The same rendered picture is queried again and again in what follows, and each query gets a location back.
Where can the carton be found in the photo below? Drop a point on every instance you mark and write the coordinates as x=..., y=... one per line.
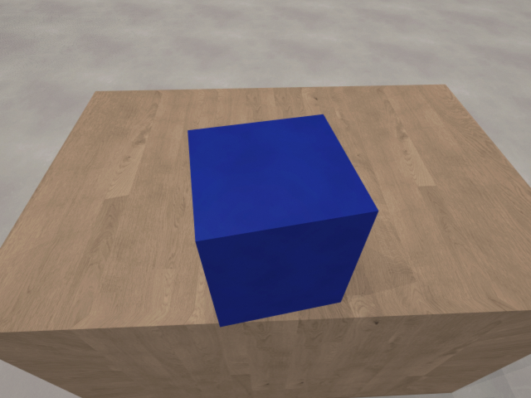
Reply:
x=280, y=216

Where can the pedestal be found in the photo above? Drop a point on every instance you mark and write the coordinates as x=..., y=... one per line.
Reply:
x=103, y=293

